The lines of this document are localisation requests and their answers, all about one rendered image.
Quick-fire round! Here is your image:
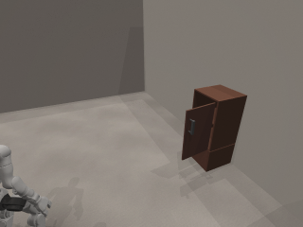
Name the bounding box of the cupboard door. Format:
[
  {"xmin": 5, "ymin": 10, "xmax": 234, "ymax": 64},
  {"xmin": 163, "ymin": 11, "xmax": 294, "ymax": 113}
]
[{"xmin": 182, "ymin": 102, "xmax": 216, "ymax": 160}]

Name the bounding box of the robot torso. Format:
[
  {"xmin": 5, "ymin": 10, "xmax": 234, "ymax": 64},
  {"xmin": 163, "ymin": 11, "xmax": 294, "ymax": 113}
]
[{"xmin": 0, "ymin": 178, "xmax": 10, "ymax": 211}]

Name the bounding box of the right robot thigh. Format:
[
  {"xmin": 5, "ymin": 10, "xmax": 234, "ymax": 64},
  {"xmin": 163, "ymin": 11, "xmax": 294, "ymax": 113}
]
[{"xmin": 2, "ymin": 194, "xmax": 42, "ymax": 227}]

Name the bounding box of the robot right hand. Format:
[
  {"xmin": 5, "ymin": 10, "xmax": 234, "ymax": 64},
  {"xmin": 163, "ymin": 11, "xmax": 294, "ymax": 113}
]
[{"xmin": 33, "ymin": 197, "xmax": 52, "ymax": 217}]

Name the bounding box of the right robot forearm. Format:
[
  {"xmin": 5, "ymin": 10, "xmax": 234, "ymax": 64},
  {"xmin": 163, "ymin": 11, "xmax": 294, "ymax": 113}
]
[{"xmin": 11, "ymin": 176, "xmax": 41, "ymax": 205}]

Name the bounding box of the robot right upper arm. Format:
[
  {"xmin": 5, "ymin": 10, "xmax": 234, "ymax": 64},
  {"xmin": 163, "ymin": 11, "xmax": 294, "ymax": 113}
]
[{"xmin": 0, "ymin": 145, "xmax": 18, "ymax": 189}]

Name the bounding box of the handle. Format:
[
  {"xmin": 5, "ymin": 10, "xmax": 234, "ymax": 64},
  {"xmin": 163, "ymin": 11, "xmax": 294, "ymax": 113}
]
[{"xmin": 188, "ymin": 119, "xmax": 196, "ymax": 135}]

